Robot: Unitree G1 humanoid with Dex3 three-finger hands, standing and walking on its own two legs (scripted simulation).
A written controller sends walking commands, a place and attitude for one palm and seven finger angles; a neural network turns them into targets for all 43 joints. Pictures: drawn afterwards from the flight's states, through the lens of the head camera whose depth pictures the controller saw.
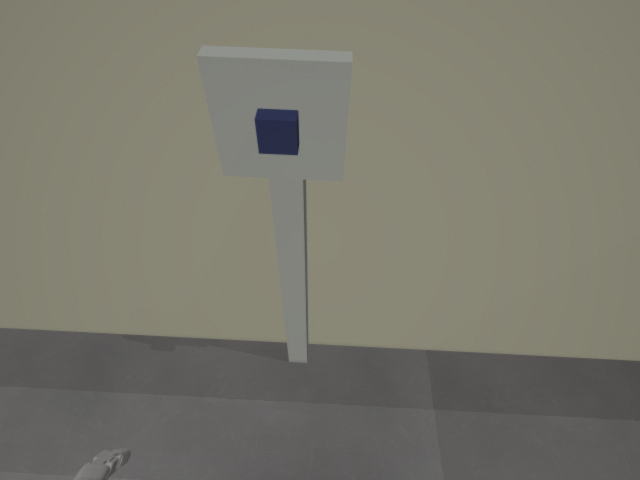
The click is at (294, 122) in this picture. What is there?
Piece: button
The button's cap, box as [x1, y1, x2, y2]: [255, 109, 298, 154]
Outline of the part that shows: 257,109 255,116 255,125 259,153 297,154 297,110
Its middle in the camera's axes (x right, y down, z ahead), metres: -0.06 -0.15 +0.54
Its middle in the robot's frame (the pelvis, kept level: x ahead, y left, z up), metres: +0.53 +0.09 +0.15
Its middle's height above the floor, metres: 0.92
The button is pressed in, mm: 0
